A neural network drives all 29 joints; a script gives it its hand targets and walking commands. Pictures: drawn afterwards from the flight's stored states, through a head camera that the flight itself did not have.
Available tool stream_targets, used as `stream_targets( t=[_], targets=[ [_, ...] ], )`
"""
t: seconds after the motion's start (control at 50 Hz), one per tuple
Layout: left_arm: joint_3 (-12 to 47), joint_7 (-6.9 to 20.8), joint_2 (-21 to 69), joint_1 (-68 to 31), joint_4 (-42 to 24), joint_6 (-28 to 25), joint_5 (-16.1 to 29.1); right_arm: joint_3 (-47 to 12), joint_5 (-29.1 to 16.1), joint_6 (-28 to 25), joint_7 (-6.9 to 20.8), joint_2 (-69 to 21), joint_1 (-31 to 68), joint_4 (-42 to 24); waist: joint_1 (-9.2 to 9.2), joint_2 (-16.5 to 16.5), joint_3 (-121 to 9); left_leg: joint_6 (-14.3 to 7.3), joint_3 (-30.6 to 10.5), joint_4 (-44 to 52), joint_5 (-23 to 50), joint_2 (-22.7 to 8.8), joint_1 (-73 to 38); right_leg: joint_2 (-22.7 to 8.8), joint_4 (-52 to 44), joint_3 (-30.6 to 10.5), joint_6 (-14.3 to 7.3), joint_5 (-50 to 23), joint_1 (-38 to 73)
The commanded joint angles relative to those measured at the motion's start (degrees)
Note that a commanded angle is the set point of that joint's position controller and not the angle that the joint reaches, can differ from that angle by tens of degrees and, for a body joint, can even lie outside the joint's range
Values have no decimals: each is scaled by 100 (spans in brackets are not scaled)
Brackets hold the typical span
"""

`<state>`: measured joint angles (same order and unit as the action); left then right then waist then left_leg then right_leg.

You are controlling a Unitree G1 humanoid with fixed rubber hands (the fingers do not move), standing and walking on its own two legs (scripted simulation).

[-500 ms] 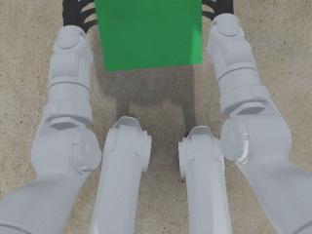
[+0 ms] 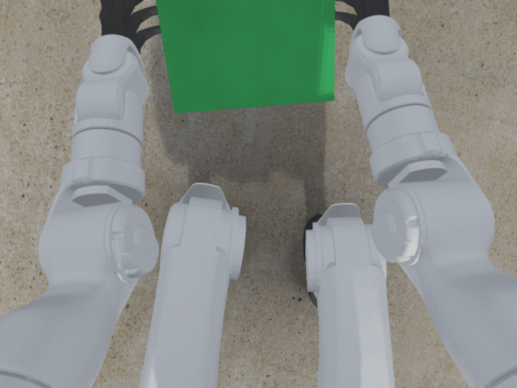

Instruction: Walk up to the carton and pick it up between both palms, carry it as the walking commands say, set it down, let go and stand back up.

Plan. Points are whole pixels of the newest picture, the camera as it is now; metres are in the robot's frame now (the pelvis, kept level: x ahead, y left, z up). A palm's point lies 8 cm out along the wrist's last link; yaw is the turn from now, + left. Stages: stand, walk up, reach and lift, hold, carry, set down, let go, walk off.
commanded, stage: set down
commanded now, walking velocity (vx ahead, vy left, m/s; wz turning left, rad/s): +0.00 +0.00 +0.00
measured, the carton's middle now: (249, 42) +0.52 +0.08 -0.26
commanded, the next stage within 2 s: none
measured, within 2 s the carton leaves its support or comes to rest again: rests again in 1.28 s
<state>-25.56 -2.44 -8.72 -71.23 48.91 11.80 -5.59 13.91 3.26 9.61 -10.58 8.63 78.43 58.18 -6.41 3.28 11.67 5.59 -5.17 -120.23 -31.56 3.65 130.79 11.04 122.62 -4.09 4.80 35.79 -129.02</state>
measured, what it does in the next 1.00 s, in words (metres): stands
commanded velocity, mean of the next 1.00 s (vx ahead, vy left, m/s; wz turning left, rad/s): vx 0.00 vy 0.00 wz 0.00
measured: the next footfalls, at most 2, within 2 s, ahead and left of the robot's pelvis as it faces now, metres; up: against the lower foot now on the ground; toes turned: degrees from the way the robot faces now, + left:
none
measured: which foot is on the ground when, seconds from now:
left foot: down 0.00-1.00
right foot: down 0.00-1.00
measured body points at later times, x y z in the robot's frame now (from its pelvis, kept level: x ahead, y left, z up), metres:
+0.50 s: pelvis +0.00 +0.00 -0.01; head +0.36 +0.03 +0.25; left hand +0.49 +0.23 -0.19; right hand +0.55 -0.06 -0.20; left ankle +0.11 +0.14 -0.35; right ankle +0.09 -0.12 -0.35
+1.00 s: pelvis +0.00 +0.00 -0.01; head +0.36 +0.03 +0.25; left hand +0.50 +0.24 -0.20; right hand +0.55 -0.06 -0.20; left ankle +0.11 +0.14 -0.35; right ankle +0.09 -0.12 -0.35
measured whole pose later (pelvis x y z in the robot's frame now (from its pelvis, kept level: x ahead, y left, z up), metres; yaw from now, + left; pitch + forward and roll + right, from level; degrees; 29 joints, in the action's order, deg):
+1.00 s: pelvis +0.00 +0.00 -0.01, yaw +0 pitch +40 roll +1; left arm -24.8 0.5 -11.7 -74.2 55.3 10.0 -4.9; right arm 14.2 4.6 8.8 -5.6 10.7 80.7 61.4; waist -6.6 2.9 15.4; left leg 4.0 -3.3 -123.0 -32.2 1.6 131.0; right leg 8.4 125.5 -3.3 3.7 36.1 -129.5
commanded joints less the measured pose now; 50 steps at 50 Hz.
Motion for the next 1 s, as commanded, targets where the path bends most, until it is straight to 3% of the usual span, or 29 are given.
stream_targets(
  t=[0.0, 0.18, 0.48, 0.98],
  targets=[
    [2163, 1472, 4348, -3509, -335, -178, 440, -1745, -378, -150, 1491, -5078, 3024, -438, -462, 357, -5992, -337, 1022, 645, 2320, 238, -3236, 32, -1035, 760, -301, -1792, 2200],
    [2000, 1484, 4240, -3552, -208, -203, 348, -1574, -338, -161, 1576, -4880, 3050, -245, -470, 343, -5612, -390, 966, 608, 2137, 217, -3104, 12, -983, 724, -350, -1605, 1979],
    [2058, 1486, 4183, -3476, -120, -318, 534, -1645, -396, -279, 1601, -4658, 3021, -310, -396, 360, -5465, -383, 908, 458, 2364, 203, -3029, -30, -821, 660, -370, -1890, 2018],
    [1692, 1530, 3768, -3073, 303, -357, 386, -1321, -113, -268, 1706, -4155, 2608, -37, -307, 370, -4721, -392, 852, 427, 2005, 150, -2580, -140, -787, 582, -380, -1615, 1703]
  ],
)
